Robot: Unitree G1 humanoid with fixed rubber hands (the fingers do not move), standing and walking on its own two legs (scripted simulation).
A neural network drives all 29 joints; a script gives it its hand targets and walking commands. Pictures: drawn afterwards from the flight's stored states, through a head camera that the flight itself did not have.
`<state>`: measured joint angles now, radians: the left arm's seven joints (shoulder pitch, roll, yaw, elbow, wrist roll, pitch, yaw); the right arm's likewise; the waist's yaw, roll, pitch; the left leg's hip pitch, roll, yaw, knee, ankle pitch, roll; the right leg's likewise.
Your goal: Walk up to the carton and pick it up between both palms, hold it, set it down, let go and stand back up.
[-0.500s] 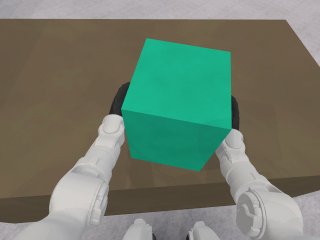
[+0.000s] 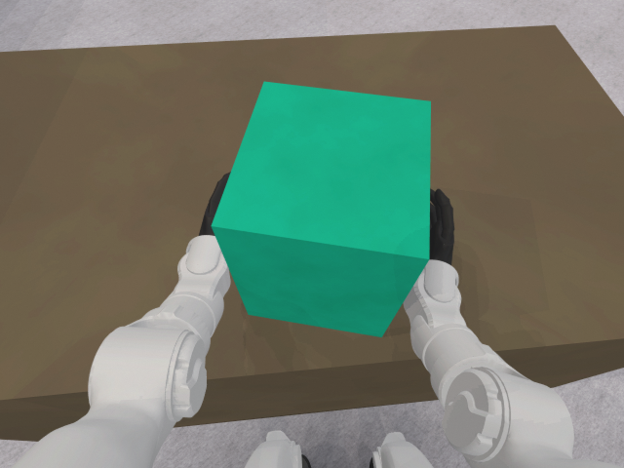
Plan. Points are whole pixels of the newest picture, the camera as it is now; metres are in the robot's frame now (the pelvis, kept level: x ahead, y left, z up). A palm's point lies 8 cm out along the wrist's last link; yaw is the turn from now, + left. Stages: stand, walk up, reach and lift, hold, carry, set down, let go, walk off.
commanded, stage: reach and lift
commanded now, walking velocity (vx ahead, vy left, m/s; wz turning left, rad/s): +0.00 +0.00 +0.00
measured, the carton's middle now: (328, 221) +0.44 -0.01 +0.03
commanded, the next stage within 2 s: none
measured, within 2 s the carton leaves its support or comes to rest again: leaves its support in 1.34 s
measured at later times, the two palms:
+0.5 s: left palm (218, 227) +0.44 +0.14 +0.01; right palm (434, 251) +0.40 -0.15 +0.01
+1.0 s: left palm (220, 223) +0.45 +0.14 +0.02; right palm (435, 253) +0.40 -0.15 +0.01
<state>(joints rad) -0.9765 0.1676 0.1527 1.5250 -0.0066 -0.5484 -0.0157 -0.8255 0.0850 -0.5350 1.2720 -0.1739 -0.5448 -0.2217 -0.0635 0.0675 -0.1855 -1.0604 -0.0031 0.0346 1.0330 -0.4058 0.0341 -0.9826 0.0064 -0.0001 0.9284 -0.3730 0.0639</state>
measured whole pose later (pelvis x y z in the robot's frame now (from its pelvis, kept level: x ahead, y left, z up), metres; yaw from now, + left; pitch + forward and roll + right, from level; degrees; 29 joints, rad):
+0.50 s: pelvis +0.00 +0.00 +0.00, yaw +0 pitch +24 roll -5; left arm -0.98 0.17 0.15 1.53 -0.01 -0.55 -0.01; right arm -0.83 0.09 -0.53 1.28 -0.17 -0.55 -0.23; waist -0.06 0.07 -0.19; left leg -1.06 0.00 0.03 1.03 -0.41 0.03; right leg -0.98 0.01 0.00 0.93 -0.37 0.06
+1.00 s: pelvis +0.01 +0.00 +0.01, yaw -1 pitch +27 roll -5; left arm -0.97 0.17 0.00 1.53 -0.01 -0.58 0.06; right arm -0.80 0.08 -0.53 1.29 -0.17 -0.59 -0.23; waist -0.06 0.07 -0.22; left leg -1.06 0.00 0.03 0.95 -0.36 0.03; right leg -0.97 0.01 0.00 0.82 -0.32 0.06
